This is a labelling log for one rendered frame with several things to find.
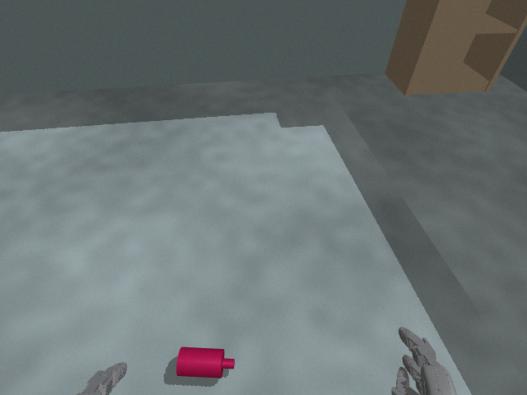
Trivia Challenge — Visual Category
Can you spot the left robot hand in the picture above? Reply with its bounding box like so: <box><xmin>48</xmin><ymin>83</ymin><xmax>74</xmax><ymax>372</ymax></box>
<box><xmin>78</xmin><ymin>362</ymin><xmax>127</xmax><ymax>395</ymax></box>

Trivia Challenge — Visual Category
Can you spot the bottle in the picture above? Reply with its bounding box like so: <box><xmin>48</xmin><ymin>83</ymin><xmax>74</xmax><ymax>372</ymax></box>
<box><xmin>176</xmin><ymin>347</ymin><xmax>235</xmax><ymax>379</ymax></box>

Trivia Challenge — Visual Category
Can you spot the right robot hand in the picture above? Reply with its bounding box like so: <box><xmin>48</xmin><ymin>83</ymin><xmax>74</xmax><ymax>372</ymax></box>
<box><xmin>391</xmin><ymin>327</ymin><xmax>457</xmax><ymax>395</ymax></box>

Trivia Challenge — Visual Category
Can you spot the bookshelf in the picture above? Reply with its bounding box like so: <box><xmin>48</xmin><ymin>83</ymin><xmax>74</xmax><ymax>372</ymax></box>
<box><xmin>385</xmin><ymin>0</ymin><xmax>527</xmax><ymax>95</ymax></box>

